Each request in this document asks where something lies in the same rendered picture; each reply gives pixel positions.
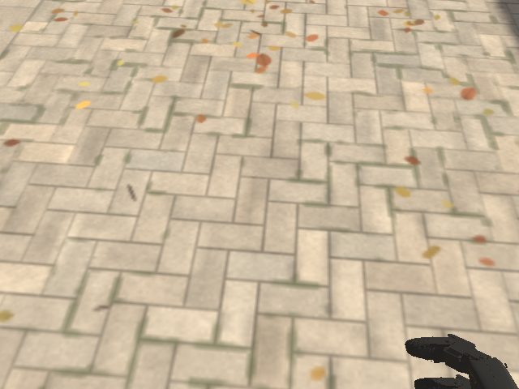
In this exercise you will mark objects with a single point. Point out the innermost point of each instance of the robot right hand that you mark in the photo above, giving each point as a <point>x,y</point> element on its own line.
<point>484,372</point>

